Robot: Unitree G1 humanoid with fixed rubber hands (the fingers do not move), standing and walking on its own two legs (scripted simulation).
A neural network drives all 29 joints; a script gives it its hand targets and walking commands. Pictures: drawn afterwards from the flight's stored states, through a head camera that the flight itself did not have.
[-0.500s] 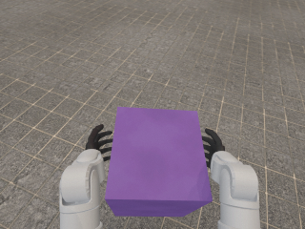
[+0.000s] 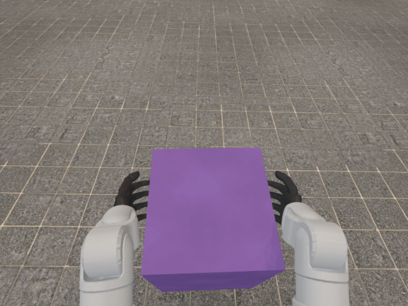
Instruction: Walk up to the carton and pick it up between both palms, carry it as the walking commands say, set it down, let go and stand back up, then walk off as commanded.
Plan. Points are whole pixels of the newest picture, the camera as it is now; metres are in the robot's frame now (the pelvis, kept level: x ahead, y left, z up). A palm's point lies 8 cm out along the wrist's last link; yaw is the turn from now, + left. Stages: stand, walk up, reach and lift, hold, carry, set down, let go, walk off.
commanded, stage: carry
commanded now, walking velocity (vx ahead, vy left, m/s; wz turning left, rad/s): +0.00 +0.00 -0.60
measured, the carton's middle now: (207, 225) +0.29 -0.01 +0.00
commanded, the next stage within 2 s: none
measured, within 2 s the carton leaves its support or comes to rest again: neither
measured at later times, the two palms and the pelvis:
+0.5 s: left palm (198, 248) +0.22 +0.01 +0.07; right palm out of the picture +0.11 -0.26 +0.05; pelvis -0.09 -0.02 -0.01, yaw -19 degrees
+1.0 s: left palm out of the picture +0.12 -0.01 +0.09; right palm out of the picture -0.04 -0.26 +0.08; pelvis -0.19 +0.01 +0.00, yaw -33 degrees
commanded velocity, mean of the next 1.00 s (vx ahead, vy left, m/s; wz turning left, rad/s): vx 0.00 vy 0.00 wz -0.55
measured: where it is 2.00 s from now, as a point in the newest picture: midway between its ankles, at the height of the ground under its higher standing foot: outside the picture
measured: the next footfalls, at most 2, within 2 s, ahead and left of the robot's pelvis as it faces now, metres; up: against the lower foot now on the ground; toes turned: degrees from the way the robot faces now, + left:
left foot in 0.02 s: +0.03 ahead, +0.11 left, +0.00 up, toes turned +4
right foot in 0.44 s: -0.07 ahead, -0.13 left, +0.00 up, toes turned -24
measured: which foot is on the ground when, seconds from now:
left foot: up 0.00-0.00, down 0.02-0.44, up 0.46-0.98, down 1.00-1.00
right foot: down 0.00-0.02, up 0.04-0.42, down 0.44-0.98, up 1.00-1.00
